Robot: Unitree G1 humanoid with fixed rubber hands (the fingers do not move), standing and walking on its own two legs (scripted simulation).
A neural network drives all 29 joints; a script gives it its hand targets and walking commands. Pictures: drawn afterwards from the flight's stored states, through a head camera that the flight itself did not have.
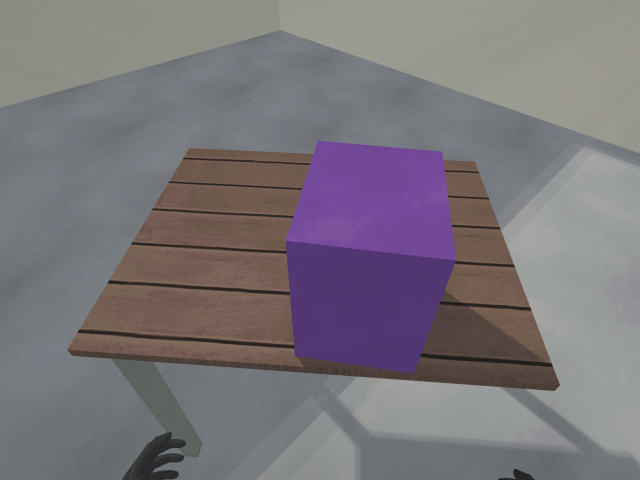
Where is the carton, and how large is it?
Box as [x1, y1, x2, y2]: [286, 141, 455, 373]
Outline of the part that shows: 318,141 286,238 295,355 413,373 455,261 442,152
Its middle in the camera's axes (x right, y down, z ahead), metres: +0.07 +0.02 +0.61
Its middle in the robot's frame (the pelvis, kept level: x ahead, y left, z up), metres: +0.47 -0.04 +0.03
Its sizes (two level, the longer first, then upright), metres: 0.231 0.194 0.266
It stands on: a table, 0.65 m high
